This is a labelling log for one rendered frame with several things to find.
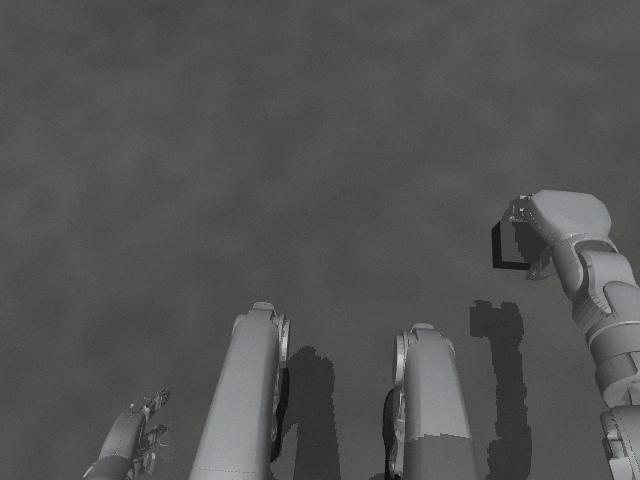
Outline right robot foot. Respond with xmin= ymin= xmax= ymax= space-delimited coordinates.
xmin=382 ymin=389 xmax=402 ymax=480

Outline left robot hand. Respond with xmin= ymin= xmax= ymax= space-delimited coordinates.
xmin=98 ymin=389 xmax=176 ymax=480

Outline left robot arm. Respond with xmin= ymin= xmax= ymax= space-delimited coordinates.
xmin=81 ymin=455 xmax=135 ymax=480

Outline right robot arm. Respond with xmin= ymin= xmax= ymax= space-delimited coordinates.
xmin=552 ymin=233 xmax=640 ymax=480

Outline left robot foot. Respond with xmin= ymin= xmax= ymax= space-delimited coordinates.
xmin=270 ymin=368 xmax=289 ymax=462

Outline right robot hand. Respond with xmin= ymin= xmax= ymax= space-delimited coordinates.
xmin=501 ymin=190 xmax=612 ymax=281

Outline small box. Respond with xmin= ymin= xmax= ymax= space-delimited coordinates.
xmin=491 ymin=221 xmax=547 ymax=270

